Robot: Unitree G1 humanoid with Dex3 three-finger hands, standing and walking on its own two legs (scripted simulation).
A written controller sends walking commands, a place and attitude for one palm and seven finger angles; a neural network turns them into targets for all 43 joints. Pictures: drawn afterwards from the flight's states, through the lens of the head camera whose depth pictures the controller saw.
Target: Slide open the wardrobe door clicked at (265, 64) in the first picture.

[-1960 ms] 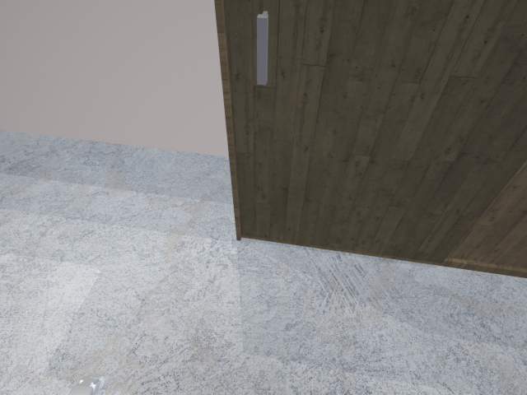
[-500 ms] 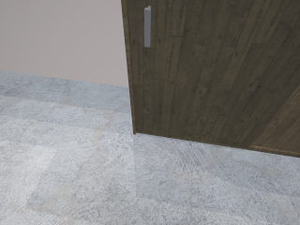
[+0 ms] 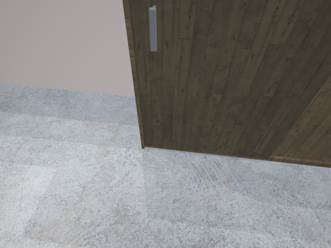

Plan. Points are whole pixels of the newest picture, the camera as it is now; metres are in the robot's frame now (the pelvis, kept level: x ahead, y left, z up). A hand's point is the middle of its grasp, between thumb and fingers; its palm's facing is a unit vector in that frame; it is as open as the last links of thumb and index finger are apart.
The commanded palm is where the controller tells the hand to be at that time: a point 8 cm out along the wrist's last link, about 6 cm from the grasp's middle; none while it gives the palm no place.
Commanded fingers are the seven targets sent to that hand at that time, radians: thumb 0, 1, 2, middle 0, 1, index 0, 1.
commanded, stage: take the last steps up to it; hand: left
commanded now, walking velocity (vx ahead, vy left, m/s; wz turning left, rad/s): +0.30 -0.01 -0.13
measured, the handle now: (154, 28) +0.86 +0.10 +0.13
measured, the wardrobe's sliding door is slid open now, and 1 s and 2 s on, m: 0.00 0.00 0.00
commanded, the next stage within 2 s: come to a stop and stand still in 0.92 s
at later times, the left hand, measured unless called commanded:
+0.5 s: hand out of the picture +0.04 +0.21 -0.19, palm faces -0.02 -0.99 -0.13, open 7.4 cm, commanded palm none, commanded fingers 0.00 0.90 0.90 -0.20 -0.30 -0.20 -0.30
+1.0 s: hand (132, 162) +0.44 +0.15 -0.19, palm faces -0.08 -0.99 -0.15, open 7.4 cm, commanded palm none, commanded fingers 0.00 0.90 0.90 -0.20 -0.30 -0.20 -0.30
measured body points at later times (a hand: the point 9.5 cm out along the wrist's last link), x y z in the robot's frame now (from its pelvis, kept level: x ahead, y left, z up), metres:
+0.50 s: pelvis +0.12 +0.05 -0.01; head +0.12 +0.08 +0.44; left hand +0.04 +0.27 -0.18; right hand +0.11 -0.19 -0.15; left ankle +0.09 +0.13 -0.74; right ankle +0.03 -0.09 -0.68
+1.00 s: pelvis +0.32 +0.00 -0.02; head +0.35 +0.00 +0.43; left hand +0.44 +0.20 -0.17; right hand +0.19 -0.18 -0.17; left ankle +0.18 +0.12 -0.64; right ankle +0.38 -0.07 -0.74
